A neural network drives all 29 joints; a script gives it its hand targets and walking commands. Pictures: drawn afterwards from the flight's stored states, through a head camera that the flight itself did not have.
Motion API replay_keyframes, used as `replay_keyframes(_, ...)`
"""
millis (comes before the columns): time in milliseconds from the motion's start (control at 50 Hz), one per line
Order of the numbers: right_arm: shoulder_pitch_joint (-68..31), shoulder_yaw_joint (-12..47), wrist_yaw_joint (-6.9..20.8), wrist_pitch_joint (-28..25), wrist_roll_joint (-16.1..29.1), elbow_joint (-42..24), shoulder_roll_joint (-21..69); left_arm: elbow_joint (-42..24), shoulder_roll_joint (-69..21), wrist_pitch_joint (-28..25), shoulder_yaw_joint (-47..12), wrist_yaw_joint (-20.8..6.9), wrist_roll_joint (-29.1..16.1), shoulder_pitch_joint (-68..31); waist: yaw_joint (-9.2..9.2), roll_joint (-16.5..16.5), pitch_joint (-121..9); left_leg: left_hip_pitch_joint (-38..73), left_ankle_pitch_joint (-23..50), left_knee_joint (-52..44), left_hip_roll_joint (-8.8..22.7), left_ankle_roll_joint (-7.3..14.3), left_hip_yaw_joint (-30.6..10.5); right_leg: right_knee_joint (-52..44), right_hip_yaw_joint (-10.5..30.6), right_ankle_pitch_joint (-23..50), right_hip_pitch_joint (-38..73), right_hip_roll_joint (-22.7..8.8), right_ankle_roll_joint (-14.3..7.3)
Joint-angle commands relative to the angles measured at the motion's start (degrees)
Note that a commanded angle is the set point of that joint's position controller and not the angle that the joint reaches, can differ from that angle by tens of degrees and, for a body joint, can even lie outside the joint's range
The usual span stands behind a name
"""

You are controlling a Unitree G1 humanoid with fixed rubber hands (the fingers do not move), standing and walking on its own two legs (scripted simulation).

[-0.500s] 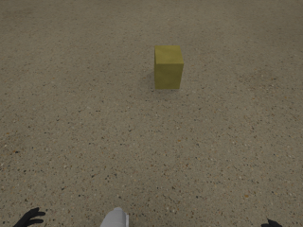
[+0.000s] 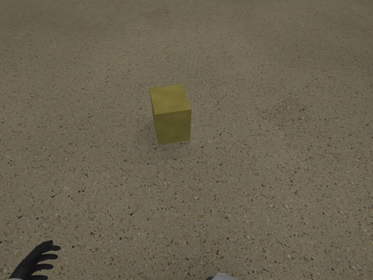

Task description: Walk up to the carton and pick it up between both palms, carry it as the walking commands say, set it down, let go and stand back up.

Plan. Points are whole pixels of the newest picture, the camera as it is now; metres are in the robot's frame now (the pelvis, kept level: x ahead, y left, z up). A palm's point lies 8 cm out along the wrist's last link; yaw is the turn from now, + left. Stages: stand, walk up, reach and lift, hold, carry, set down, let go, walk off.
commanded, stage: walk up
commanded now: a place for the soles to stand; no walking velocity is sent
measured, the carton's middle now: (170, 114) +1.25 +0.06 -0.62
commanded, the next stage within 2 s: none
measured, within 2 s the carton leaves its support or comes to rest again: neither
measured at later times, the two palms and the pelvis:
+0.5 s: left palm (43, 231) +0.26 +0.34 -0.09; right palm (301, 180) +0.37 -0.33 -0.06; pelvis +0.22 +0.00 -0.01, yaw +2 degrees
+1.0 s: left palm (75, 153) +0.47 +0.31 -0.05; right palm (291, 140) +0.54 -0.37 -0.09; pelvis +0.42 -0.05 +0.00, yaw +4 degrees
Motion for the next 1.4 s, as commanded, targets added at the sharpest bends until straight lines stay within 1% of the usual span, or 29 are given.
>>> replay_keyframes(0, -2.5, -1.92, -0.66, -0.49, -0.44, -3.0, -9.52, -1.12, 8.78, -1.08, 3.49, 1.11, 0.29, 4.97, 6.6, 2.2, -1.41, -12.77, 10.07, 2.6, 8.25, 8.47, -6.09, -3.54, -1.71, -4.35, 20.59, 3.61, -1.9)
replay_keyframes(20, -1.72, -0.91, -0.73, -0.65, -0.45, -3.94, -6.21, 0.2, 12.81, -1.54, 5.19, 2.03, 0.58, 12.7, 10.52, -9.01, -5.83, -22.69, 10.71, 21.96, 2.91, 5.89, -1.91, -8.55, 12.02, -14.84, 32.47, -4.69, -5.03)
replay_keyframes(40, -0.96, -0.25, -1.06, -0.63, 0.46, -5.34, -5.3, -1.19, 19.59, -1.81, 6.35, 2.86, 0.09, 15.08, 11.01, -17.99, -9.33, -36.6, -8.83, 35.67, -4.02, 3.5, -5.08, -18.23, 39.02, -23.86, 37.8, -19.57, -11.73)
replay_keyframes(60, -2.12, -0.92, -1.81, 0.06, 0.84, -3.64, -9.37, -2.57, 18.61, -1.77, 5.97, 3.23, -0.92, 10.63, 9.52, -7.59, -7.1, -37.25, -7.57, 40.61, -0.97, 3.64, -13.39, -17.29, 36.97, -22.25, 34.51, -19.94, -13.42)
replay_keyframes(80, -2.35, -1.1, -1.77, 0.15, 0.87, -2.81, -9.69, -3.2, 16.17, -1.73, 5.26, 3.58, -1.21, 7.94, 8.15, -3.95, -4.11, -36.49, -3.88, 40.33, 0.48, 3.93, -14.94, -15.5, 29.5, -15.14, 30.02, -17.74, -13.97)
replay_keyframes(160, 0.53, -1.07, -0.45, 0.48, -0.4, -0.24, -7.39, -4.13, 11.17, -2.44, 3.51, 3.81, -1.1, 5.32, 4.63, -6.29, -0.86, -27.47, 3.07, 27.24, 3.08, 1.28, -11.18, -15.47, 10.28, 5.95, 17.6, -10.38, -11.56)
replay_keyframes(300, -8.41, -0.73, 1.39, 1.07, -0.43, -2.5, -4.53, -5.73, 12.44, -2.16, 2.87, 3.17, -0.54, 6.7, 5.92, -6.24, 1.45, -18.04, 13.1, 8.7, 0.37, 1.67, -5.82, -16.75, 6.35, -5.03, 11.01, -8.99, -10.22)
replay_keyframes(380, -3.72, -1.87, 0.84, 0.45, -0.24, -1.44, -6.43, -6.19, 11.37, -1.62, 1.31, 3.49, -0.2, 6.28, 1.62, -1.1, 0.11, -1.08, 8.9, 1.99, -3.42, 3.86, -4.55, -5.64, 3.65, -3.08, 5.13, -7.18, -7.88)
replay_keyframes(400, 3.36, -3.09, 0.0, -0.07, -0.67, 0.02, -9.14, -6.58, 8.82, -1.65, 0.23, 3.65, -0.26, 7.37, -1.95, 6.61, -4.16, 9.75, 3.23, -1.98, 0.27, 6.52, -11.23, 10.71, -0.13, 2.19, 0.71, -3.47, -5.9)
replay_keyframes(420, 6.92, -4.91, -0.96, -0.37, -1.02, -1.44, -15.36, -8.06, 5.57, -1.79, -0.74, 3.67, -0.87, 9.22, -3.4, 17.58, -7.71, 18.65, -9.48, -10.13, 16.7, 13.38, -38.21, 28.59, -3.26, -10.47, -14.12, 4.41, -1.33)
replay_keyframes(440, 4.89, -4.92, -1.14, -0.12, 0.82, -2.3, -16.03, -6.87, 10.69, -1.24, 0.51, 4.47, -0.9, 9.31, -2.42, 9.99, -8.51, 14.58, -11.79, -13.41, 21.32, 18.82, -45.03, 35.56, 3.9, -17.94, -16.35, 3.47, -0.45)
replay_keyframes(460, 1.82, -4.18, -1.29, 0.0, 1.6, -2.99, -13.64, -5.65, 12.17, -1.0, 0.79, 4.74, -1.08, 9.05, -0.8, 5.11, -4.96, 9.31, -9.98, -12.36, 19.81, 18.74, -39.57, 36.92, 6.74, -16.0, -16.09, 1.18, -0.14)
replay_keyframes(540, -4.09, -2.88, -1.25, 0.02, 0.0, -4.4, -10.64, -2.99, 9.51, -0.71, 0.71, 3.21, -0.43, 11.6, 2.11, 10.52, 0.8, -5.91, -0.36, -13.67, 11.3, 14.64, -19.89, 21.28, 3.83, -13.8, -6.61, -1.82, 1.22)
replay_keyframes(680, -6.47, -3.02, 0.05, 0.15, 0.31, -5.49, -11.82, -2.57, 7.7, -0.9, 2.23, 1.46, 0.2, 5.73, 3.24, 10.52, 1.62, -14.09, -9.39, -12.22, 9.6, 12.43, -15.41, 4.09, -1.05, -2.32, 4.7, 0.77, 0.93)
replay_keyframes(740, -5.28, -1.65, -0.19, 0.75, -0.39, -4.68, -8.6, -0.53, 9.19, -1.52, 3.63, 2.23, 0.53, 10.76, 6.76, 2.65, -0.27, -21.77, -13.48, 0.79, 6.08, 9.56, -11.72, -0.33, -1.53, -6.8, 19.96, 3.08, -0.53)
replay_keyframes(760, -5.02, -0.59, -0.43, 0.61, -0.61, -5.26, -5.81, 0.34, 11.92, -1.93, 4.78, 3.07, 0.73, 16.02, 9.7, -6.69, -1.42, -30.3, -10.9, 15.01, 2.26, 7.33, -8.09, -6.28, 9.78, -19.2, 27.5, -3.11, -3.26)
replay_keyframes(780, -6.09, 0.19, -0.69, 0.33, 0.28, -6.95, -4.25, -0.66, 19.09, -2.44, 6.02, 3.59, 0.62, 18.58, 11.28, -18.64, -2.73, -41.0, -10.51, 32.78, -5.44, 4.34, -5.86, -20.46, 39.88, -35.24, 29.04, -19.2, -10.76)
replay_keyframes(800, -6.2, -0.55, -1.54, 0.84, 0.6, -5.17, -8.58, -2.28, 18.15, -2.66, 5.59, 3.87, -0.14, 14.87, 9.72, -7.88, -1.16, -41.47, -8.87, 38.78, -2.99, 4.12, -15.24, -19.86, 39.93, -32.47, 27.27, -20.71, -13.18)
replay_keyframes(840, -3.15, -0.9, -1.61, 0.5, 0.47, -2.8, -9.41, -2.82, 14.46, -2.55, 4.45, 4.58, -0.99, 10.33, 6.57, -3.9, 0.98, -37.62, -1.96, 35.42, 0.76, 3.77, -16.73, -16.67, 26.31, -18.52, 22.37, -16.26, -12.75)
replay_keyframes(900, -1.08, -0.8, -0.56, 0.68, -0.18, -0.87, -7.61, -3.03, 12.2, -2.67, 3.34, 4.36, -0.72, 8.88, 4.83, -7.25, 0.53, -27.89, 0.68, 25.84, 1.37, 1.76, -11.95, -14.88, 12.13, 1.55, 15.72, -11.96, -11.65)
replay_keyframes(1020, -6.87, -0.54, 0.76, 1.22, -0.16, -2.43, -4.57, -5.16, 12.94, -1.98, 2.55, 3.74, -0.38, 8.95, 5.62, -8.15, 0.82, -16.71, 7.46, 10.03, -1.78, 2.33, -5.65, -13.43, 6.41, -1.97, 10.78, -9.8, -10.68)
replay_keyframes(1080, -3.11, -1.55, 0.23, 0.67, -0.21, -1.38, -5.95, -6.02, 11.2, -1.3, 1.08, 3.83, -0.47, 7.76, 2.01, -3.21, -0.6, -2.09, 8.02, 2.22, -4.71, 3.97, -4.29, -4.66, 3.65, -6.82, 3.88, -7.61, -7.88)
replay_keyframes(1100, 2.31, -2.65, -0.54, 0.27, -0.4, -0.16, -8.6, -6.58, 8.73, -1.36, -0.02, 4.05, -0.31, 8.31, -0.96, 3.71, -3.72, 7.76, 1.95, -1.15, -1.4, 6.08, -10.92, 8.05, 0.9, -3.15, -1.3, -4.86, -6.03)
replay_keyframes(1120, 6.32, -4.37, -1.4, -0.12, -0.82, -1.52, -14.44, -8.17, 5.12, -1.47, -1.0, 4.03, -0.73, 9.13, -3.04, 16.25, -6.8, 16.64, -11.16, -9.74, 15.07, 12.82, -38.1, 26.77, -3.66, -12.02, -15.07, 2.74, -1.36)
replay_keyframes(1140, 4.84, -4.83, -1.56, 0.16, 0.38, -2.58, -16.33, -7.25, 9.59, -0.77, 0.04, 4.94, -0.65, 9.48, -2.3, 10.88, -6.16, 12.34, -14.5, -13.32, 21.37, 19.17, -47.2, 34.04, 2.87, -19.64, -18.83, 2.62, -0.24)
replay_keyframes(1160, 1.82, -4.16, -1.63, 0.27, 1.4, -3.12, -13.88, -5.83, 11.63, -0.53, 0.57, 5.29, -0.87, 9.15, -0.77, 5.17, -2.7, 6.63, -12.72, -12.37, 20.02, 19.66, -42.53, 35.56, 6.86, -17.34, -17.57, 0.5, 0.07)
replay_keyframes(1220, -3.59, -2.98, -1.63, 0.7, 0.4, -4.09, -10.47, -3.32, 10.04, -0.79, 0.53, 4.38, -0.54, 11.96, 1.75, 10.06, 2.02, -4.91, -3.16, -11.64, 11.6, 15.31, -23.43, 21.85, 4.56, -15.37, -9.29, -2.11, 0.63)
replay_keyframes(1320, -6.08, -3.01, -0.43, 0.77, -0.22, -5.34, -11.0, -2.36, 7.95, -1.13, 1.59, 2.92, -0.16, 10.0, 3.05, 12.32, 1.31, -14.04, -5.46, -10.02, 9.39, 14.16, -17.39, 7.9, -0.24, -7.51, 3.27, 0.46, 0.81)
replay_keyframes(1380, -6.81, -1.88, -0.06, 1.7, -0.28, -5.73, -8.52, -0.24, 9.11, -1.69, 3.16, 3.38, 0.5, 13.91, 6.39, 5.35, -0.4, -23.72, -15.81, 0.68, 5.6, 10.3, -13.47, 1.76, -2.82, -6.36, 18.32, 4.08, -0.15)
